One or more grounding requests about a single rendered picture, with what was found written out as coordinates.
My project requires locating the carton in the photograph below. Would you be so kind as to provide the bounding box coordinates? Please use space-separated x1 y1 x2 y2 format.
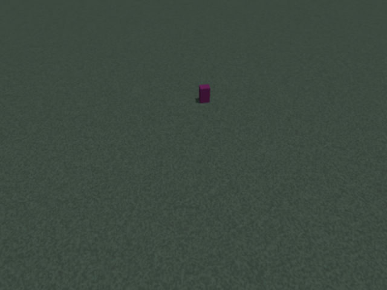
199 84 210 103

